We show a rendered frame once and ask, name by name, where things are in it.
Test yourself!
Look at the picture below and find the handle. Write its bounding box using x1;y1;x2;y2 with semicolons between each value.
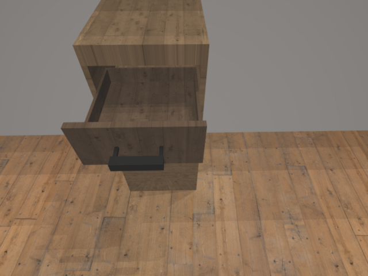
108;146;164;171

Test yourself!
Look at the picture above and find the cabinet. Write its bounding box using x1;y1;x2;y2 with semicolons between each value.
72;0;209;191

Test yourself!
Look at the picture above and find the drawer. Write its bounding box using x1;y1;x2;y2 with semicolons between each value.
61;67;207;165

